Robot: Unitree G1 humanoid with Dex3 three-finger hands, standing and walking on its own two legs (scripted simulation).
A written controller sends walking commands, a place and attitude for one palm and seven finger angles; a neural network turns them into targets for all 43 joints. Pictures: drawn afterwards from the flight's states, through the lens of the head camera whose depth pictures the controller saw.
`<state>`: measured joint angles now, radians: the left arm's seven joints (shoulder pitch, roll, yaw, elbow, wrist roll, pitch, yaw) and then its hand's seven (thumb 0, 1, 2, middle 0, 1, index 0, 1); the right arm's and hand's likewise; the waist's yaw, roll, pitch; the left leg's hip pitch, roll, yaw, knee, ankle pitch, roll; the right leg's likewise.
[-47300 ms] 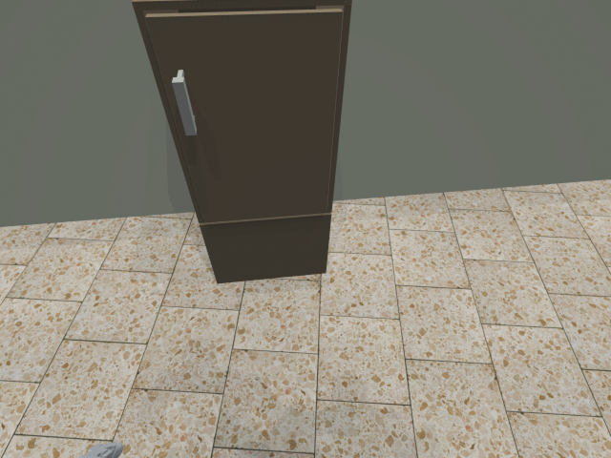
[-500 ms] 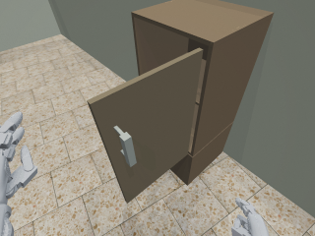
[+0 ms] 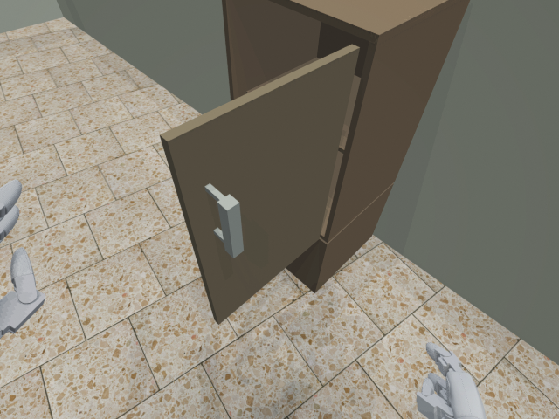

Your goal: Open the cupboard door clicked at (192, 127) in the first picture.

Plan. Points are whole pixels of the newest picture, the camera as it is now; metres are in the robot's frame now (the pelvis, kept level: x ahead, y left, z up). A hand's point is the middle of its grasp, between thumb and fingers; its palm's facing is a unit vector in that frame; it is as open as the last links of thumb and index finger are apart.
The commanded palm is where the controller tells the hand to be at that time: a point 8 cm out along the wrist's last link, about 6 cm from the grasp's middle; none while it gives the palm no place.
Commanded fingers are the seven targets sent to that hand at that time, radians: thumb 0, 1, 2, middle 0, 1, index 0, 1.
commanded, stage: step back with the hand held close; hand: left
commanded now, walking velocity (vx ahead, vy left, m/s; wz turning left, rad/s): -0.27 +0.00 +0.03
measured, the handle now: (223, 221) +0.40 +0.12 +0.04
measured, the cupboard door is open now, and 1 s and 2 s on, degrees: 89 89 89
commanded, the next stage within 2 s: stop stepping back and stand still in 0.66 s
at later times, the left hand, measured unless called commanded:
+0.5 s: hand out of the picture +0.13 +0.30 +0.17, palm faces +0.45 -0.77 -0.46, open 7.4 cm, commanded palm +0.05 +0.33 +0.18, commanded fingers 0.00 0.90 0.90 -0.20 -0.30 -0.20 -0.30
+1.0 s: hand out of the picture +0.00 +0.29 +0.17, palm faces +0.32 -0.82 -0.47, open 7.4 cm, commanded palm -0.06 +0.34 +0.18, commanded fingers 0.00 0.90 0.90 -0.20 -0.30 -0.20 -0.30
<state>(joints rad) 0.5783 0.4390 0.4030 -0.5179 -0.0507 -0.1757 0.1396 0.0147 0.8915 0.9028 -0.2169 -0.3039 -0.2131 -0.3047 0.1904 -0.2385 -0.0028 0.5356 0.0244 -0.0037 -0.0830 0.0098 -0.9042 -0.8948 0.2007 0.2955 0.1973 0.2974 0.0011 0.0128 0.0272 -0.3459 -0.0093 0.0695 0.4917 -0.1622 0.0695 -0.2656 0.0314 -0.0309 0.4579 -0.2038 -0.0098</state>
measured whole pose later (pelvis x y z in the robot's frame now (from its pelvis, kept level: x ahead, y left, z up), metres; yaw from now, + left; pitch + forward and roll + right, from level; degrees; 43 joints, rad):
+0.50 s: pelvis -0.07 +0.03 -0.01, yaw +3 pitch +0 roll -5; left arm 0.51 0.46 0.46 -0.56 -0.03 -0.23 0.15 0.01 0.89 0.90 -0.22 -0.30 -0.21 -0.30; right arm 0.18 -0.19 -0.01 0.61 -0.01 -0.10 -0.06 0.01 -0.90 -0.89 0.20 0.30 0.20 0.30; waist 0.00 0.01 0.06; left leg -0.47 0.00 0.03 0.51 -0.06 0.11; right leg -0.42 0.11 0.02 1.00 -0.44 0.01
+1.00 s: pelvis -0.21 +0.04 -0.02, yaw -1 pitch -3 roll -2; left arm 0.56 0.53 0.50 -0.62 -0.10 -0.15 0.10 0.01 0.89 0.90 -0.22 -0.30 -0.21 -0.30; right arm 0.22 -0.18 0.00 0.63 0.01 -0.09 -0.03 0.01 -0.90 -0.89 0.20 0.30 0.20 0.30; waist -0.06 -0.05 0.03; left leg -0.64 -0.08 0.00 0.84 -0.23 -0.08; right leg -0.20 0.09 -0.07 0.66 -0.45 -0.11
